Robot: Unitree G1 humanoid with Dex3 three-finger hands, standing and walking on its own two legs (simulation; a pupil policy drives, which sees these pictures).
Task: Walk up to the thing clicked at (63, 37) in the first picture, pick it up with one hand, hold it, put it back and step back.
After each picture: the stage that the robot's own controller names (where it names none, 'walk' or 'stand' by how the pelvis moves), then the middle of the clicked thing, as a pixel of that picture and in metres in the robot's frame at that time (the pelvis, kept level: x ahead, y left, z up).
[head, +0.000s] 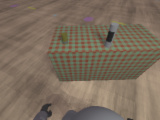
stand; (64, 38) +0.78 +0.30 -0.02
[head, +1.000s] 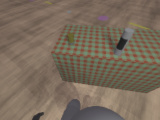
walk; (71, 39) +0.72 +0.26 -0.02
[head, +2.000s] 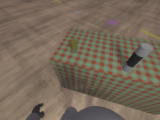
stand; (74, 46) +0.61 +0.16 +0.00
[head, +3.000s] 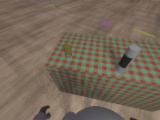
stand; (68, 51) +0.58 +0.22 -0.02
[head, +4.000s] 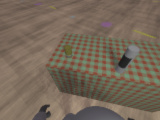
stand; (68, 51) +0.58 +0.22 -0.03
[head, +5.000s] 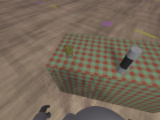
stand; (69, 51) +0.58 +0.21 -0.03
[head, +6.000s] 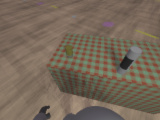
stand; (69, 51) +0.58 +0.21 -0.03
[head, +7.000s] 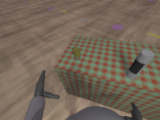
rise first; (77, 54) +0.58 +0.17 -0.02
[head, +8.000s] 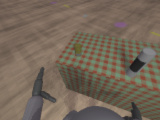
go down; (78, 50) +0.60 +0.17 -0.02
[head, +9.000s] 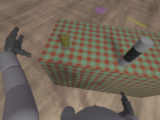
go down; (65, 42) +0.58 +0.16 +0.01
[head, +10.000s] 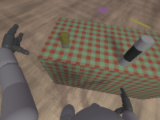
approach; (65, 40) +0.60 +0.16 +0.02
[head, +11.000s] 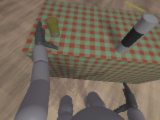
close in; (53, 27) +0.62 +0.18 +0.07
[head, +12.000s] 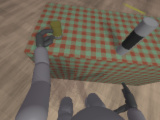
lift; (56, 30) +0.61 +0.16 +0.06
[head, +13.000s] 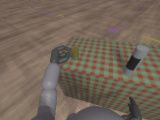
lift; (75, 53) +0.58 +0.16 +0.01
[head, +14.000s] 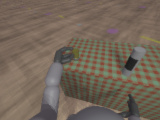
close; (75, 54) +0.60 +0.15 -0.01
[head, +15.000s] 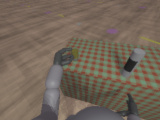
hold; (75, 55) +0.59 +0.16 -0.01
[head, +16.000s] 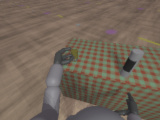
stand; (74, 55) +0.59 +0.16 -0.02
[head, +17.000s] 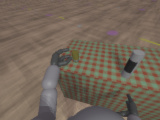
hold; (75, 56) +0.59 +0.16 -0.02
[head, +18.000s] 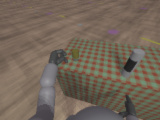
crouch; (75, 55) +0.60 +0.16 -0.02
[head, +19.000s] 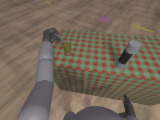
crouch; (67, 49) +0.59 +0.17 -0.02
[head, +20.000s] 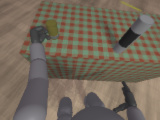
lower; (52, 30) +0.61 +0.17 +0.06
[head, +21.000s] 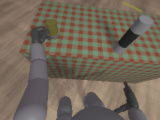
lower; (52, 30) +0.61 +0.17 +0.06
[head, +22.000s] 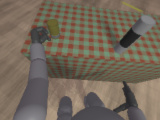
lower; (54, 29) +0.61 +0.17 +0.06
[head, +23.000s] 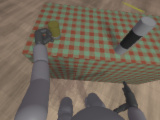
lower; (55, 31) +0.60 +0.17 +0.06
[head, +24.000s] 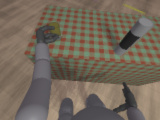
open; (55, 32) +0.61 +0.17 +0.06
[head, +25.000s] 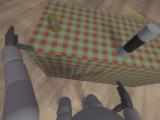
sink last; (54, 23) +0.68 +0.21 +0.03
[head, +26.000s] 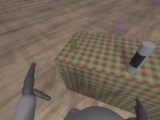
sink last; (73, 44) +0.69 +0.24 +0.00
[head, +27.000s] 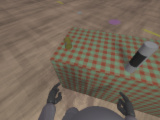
stand; (68, 43) +0.67 +0.24 +0.00
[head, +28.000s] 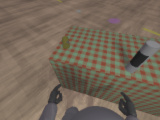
stand; (65, 42) +0.65 +0.26 +0.01
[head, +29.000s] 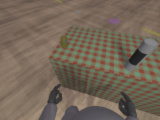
stand; (64, 41) +0.66 +0.28 +0.01
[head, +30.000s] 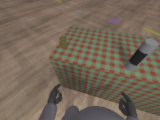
stand; (63, 42) +0.66 +0.28 +0.01
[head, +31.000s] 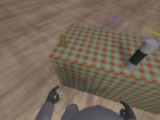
stand; (62, 40) +0.66 +0.29 +0.01
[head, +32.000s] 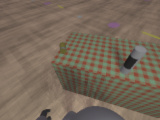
walk; (62, 47) +0.66 +0.31 -0.05
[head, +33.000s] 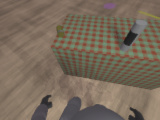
walk; (60, 31) +0.75 +0.33 -0.03
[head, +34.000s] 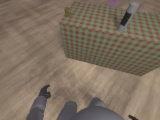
walk; (67, 12) +1.06 +0.31 -0.02
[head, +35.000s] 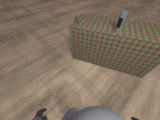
stand; (76, 19) +1.31 +0.27 -0.03
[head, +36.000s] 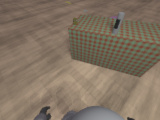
stand; (75, 21) +1.31 +0.28 -0.05
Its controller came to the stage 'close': yes
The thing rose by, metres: 0.01
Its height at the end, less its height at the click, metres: -0.02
